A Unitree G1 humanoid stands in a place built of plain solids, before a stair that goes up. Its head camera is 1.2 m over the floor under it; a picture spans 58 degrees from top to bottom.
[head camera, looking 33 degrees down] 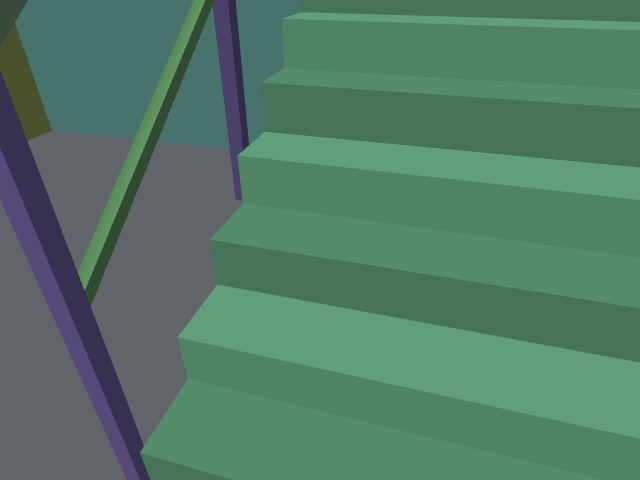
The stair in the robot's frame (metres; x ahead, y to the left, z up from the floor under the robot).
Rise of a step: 0.17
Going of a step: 0.23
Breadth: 1.22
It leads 15 degrees to the right of straight ahead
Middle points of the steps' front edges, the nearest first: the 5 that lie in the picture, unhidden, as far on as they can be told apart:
0.68 -0.20 0.34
0.90 -0.26 0.51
1.13 -0.32 0.68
1.35 -0.39 0.85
1.58 -0.45 1.02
